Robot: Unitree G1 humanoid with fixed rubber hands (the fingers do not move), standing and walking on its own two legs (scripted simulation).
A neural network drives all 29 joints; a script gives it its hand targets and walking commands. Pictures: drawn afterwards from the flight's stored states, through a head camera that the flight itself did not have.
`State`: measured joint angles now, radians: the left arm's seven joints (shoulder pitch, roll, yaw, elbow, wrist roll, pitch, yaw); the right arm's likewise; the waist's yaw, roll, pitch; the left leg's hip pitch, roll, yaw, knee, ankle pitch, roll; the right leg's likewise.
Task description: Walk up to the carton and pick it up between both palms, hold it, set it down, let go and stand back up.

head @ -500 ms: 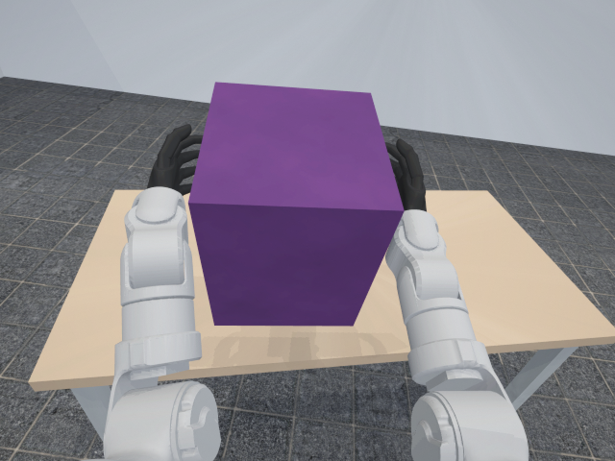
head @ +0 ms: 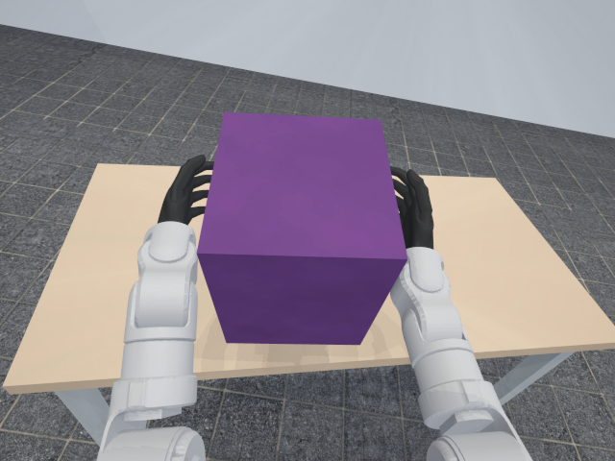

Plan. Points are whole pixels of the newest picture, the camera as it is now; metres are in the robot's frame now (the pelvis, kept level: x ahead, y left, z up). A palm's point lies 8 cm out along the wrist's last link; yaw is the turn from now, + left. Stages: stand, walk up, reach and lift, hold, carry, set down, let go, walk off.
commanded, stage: set down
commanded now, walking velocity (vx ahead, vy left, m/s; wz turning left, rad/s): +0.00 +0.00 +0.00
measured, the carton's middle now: (298, 239) +0.38 -0.01 +0.11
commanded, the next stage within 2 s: none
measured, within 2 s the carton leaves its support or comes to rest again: neither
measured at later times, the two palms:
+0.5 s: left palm (172, 225) +0.36 +0.15 +0.14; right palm (399, 239) +0.35 -0.14 +0.14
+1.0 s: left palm (185, 247) +0.37 +0.14 +0.09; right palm (398, 253) +0.36 -0.15 +0.11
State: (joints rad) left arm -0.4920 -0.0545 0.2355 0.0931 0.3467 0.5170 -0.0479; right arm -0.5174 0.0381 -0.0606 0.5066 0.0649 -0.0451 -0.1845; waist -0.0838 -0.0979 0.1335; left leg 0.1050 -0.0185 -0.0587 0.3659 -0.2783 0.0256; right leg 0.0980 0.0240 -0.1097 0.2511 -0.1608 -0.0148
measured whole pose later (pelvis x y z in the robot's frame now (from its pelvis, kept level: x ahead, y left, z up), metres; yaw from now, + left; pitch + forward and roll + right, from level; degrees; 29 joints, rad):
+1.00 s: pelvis -0.01 +0.00 +0.00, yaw -2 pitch -6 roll -1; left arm -0.63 -0.07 0.36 0.62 0.34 0.24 -0.01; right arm -0.64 0.10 -0.39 0.85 -0.21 -0.18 -0.09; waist -0.01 -0.07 0.08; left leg -0.01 -0.03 -0.03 0.35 -0.24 0.03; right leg -0.03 0.01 -0.08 0.26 -0.13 -0.01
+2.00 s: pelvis +0.01 +0.02 +0.00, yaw -4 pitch +3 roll -3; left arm -0.66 -0.08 0.41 0.88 0.29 -0.04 0.05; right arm -0.65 0.07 -0.47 0.98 -0.30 -0.33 -0.08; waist 0.01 0.00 0.00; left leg -0.17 -0.02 0.01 0.41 -0.29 0.05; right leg -0.19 0.02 -0.05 0.28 -0.14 0.01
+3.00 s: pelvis +0.00 +0.01 +0.00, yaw -4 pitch +6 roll -2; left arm -0.70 -0.11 0.54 0.89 0.43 -0.20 0.00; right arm -0.65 0.13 -0.63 0.96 -0.43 -0.41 -0.07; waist 0.01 -0.04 0.03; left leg -0.23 -0.02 0.01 0.38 -0.25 0.04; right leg -0.25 0.02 -0.05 0.26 -0.11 -0.01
